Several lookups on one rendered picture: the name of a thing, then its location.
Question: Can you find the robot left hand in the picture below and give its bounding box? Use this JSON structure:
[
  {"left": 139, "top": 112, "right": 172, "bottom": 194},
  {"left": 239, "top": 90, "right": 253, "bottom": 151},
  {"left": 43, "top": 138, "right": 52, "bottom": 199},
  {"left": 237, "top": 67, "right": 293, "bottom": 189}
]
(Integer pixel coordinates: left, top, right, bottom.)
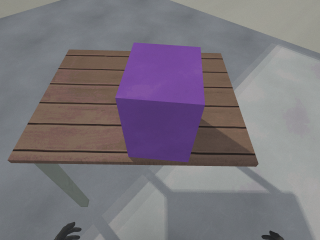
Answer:
[{"left": 54, "top": 222, "right": 82, "bottom": 240}]

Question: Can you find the table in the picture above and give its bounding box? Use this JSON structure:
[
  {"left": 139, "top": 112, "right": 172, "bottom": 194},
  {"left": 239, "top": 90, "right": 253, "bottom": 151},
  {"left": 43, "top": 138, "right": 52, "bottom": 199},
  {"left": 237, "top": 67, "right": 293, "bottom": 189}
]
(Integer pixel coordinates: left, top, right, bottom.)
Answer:
[{"left": 8, "top": 49, "right": 259, "bottom": 207}]

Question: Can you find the robot right hand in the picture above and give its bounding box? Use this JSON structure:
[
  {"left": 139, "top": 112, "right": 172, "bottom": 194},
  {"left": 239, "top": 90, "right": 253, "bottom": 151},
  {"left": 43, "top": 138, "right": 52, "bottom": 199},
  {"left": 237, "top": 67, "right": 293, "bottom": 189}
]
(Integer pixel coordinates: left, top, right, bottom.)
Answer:
[{"left": 261, "top": 230, "right": 284, "bottom": 240}]

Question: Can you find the carton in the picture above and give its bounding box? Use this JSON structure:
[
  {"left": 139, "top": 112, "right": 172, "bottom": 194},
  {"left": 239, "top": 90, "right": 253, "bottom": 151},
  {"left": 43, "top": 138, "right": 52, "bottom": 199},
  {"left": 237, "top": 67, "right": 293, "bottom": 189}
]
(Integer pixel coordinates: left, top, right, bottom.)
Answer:
[{"left": 115, "top": 42, "right": 205, "bottom": 162}]

